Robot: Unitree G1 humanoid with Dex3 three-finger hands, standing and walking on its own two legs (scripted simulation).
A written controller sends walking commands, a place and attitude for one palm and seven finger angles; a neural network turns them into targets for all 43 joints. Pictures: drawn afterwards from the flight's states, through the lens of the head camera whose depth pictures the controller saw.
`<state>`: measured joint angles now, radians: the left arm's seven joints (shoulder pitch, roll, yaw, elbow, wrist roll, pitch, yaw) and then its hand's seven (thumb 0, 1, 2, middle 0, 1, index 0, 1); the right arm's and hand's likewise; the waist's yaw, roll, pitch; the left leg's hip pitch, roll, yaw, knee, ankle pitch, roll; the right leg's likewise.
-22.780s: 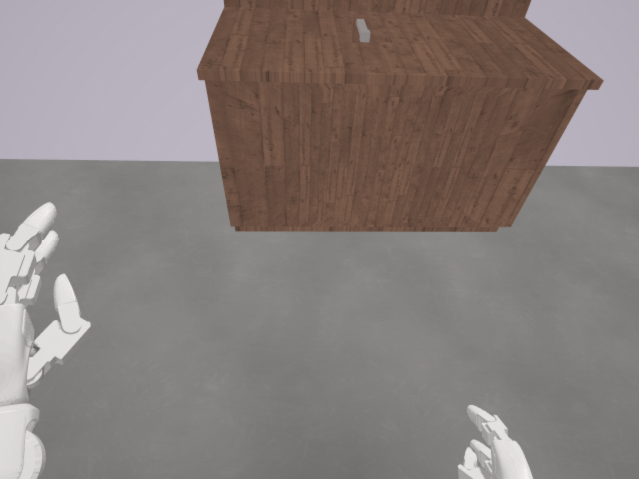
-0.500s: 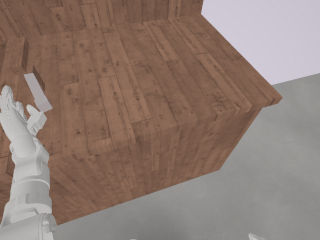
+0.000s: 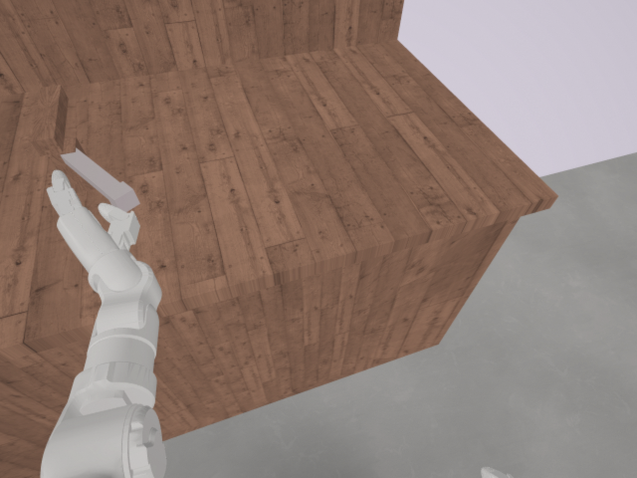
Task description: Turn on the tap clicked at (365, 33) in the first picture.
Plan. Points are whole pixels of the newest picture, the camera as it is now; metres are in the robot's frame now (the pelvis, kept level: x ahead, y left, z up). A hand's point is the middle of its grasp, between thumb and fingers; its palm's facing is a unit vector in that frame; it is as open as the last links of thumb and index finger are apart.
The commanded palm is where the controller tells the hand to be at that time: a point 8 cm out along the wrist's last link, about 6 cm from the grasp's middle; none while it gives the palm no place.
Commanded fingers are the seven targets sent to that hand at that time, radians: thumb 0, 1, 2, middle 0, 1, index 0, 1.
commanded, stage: push the lever round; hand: left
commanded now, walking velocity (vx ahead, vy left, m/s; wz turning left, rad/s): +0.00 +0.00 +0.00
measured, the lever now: (122, 197) +0.46 +0.28 +0.09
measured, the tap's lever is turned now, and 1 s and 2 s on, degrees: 31 59 83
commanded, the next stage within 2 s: lift the hand up off the lever in 1.64 s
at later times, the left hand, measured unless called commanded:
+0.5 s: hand (164, 197) +0.46 +0.23 +0.09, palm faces +0.78 -0.62 -0.06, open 7.7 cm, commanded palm +0.40 +0.25 +0.09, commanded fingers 0.00 0.90 0.90 -0.15 -0.15 -0.15 -0.15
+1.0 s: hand (190, 182) +0.49 +0.20 +0.09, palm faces +0.82 -0.56 -0.10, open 7.7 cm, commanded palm +0.43 +0.21 +0.09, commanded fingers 0.00 0.90 0.90 -0.15 -0.15 -0.15 -0.15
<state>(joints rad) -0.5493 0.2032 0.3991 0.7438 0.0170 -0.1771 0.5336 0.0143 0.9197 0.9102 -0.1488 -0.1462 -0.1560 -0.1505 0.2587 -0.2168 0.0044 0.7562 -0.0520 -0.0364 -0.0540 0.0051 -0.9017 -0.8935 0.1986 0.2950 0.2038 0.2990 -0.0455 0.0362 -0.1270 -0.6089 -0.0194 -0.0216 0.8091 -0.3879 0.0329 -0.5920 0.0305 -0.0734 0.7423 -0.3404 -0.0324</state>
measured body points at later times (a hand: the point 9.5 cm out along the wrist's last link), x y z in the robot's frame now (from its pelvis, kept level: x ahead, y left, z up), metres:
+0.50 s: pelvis -0.01 -0.02 -0.01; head +0.05 -0.01 +0.44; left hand +0.41 +0.25 +0.10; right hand +0.03 -0.28 -0.14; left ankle +0.00 +0.09 -0.71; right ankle +0.01 -0.10 -0.71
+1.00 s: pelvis +0.01 -0.02 -0.01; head +0.07 -0.03 +0.44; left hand +0.44 +0.22 +0.10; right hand +0.04 -0.28 -0.14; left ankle +0.00 +0.09 -0.71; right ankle +0.01 -0.10 -0.71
